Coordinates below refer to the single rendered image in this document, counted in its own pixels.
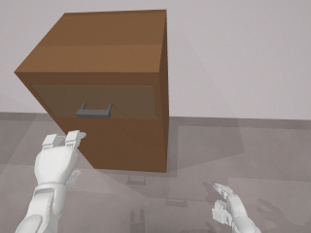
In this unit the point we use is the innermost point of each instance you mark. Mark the robot left forearm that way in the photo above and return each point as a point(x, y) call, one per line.
point(45, 209)

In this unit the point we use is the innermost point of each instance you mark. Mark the handle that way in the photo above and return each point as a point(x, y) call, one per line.
point(96, 114)

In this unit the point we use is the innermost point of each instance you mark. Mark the cabinet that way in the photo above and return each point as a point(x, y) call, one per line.
point(108, 48)

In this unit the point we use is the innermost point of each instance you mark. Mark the robot left hand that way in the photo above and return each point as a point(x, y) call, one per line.
point(55, 164)

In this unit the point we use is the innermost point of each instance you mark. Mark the robot right forearm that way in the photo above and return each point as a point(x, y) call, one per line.
point(243, 224)

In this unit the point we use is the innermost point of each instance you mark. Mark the drawer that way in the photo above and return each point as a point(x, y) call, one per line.
point(128, 101)

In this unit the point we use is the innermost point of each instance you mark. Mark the robot right hand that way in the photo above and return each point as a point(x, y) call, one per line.
point(224, 212)

